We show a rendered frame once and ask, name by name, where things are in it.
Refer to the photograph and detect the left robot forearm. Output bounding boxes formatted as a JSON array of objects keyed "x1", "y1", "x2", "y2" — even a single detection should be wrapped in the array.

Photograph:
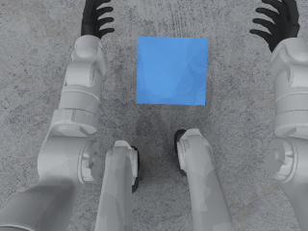
[{"x1": 37, "y1": 35, "x2": 108, "y2": 175}]

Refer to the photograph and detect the left robot shin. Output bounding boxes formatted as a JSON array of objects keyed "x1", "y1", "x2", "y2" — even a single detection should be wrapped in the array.
[{"x1": 105, "y1": 141, "x2": 136, "y2": 185}]

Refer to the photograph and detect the robot right hand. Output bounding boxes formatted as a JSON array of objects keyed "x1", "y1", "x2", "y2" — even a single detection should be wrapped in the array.
[{"x1": 249, "y1": 0, "x2": 300, "y2": 53}]

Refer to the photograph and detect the right robot forearm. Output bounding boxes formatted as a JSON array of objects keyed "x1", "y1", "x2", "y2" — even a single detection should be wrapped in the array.
[{"x1": 269, "y1": 38, "x2": 308, "y2": 140}]

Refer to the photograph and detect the robot left hand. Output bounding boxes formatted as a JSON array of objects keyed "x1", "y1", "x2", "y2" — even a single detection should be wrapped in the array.
[{"x1": 81, "y1": 0, "x2": 115, "y2": 39}]

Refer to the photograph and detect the carton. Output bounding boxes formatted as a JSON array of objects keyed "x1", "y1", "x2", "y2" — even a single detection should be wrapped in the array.
[{"x1": 136, "y1": 37, "x2": 208, "y2": 106}]

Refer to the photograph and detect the robot right upper arm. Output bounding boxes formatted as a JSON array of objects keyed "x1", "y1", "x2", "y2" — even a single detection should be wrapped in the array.
[{"x1": 264, "y1": 136, "x2": 308, "y2": 231}]

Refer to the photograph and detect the robot left upper arm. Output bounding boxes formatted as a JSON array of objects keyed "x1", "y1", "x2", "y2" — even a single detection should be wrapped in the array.
[{"x1": 0, "y1": 136, "x2": 101, "y2": 231}]

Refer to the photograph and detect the right robot thigh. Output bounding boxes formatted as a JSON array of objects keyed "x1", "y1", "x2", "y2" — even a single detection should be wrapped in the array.
[{"x1": 177, "y1": 134, "x2": 237, "y2": 231}]

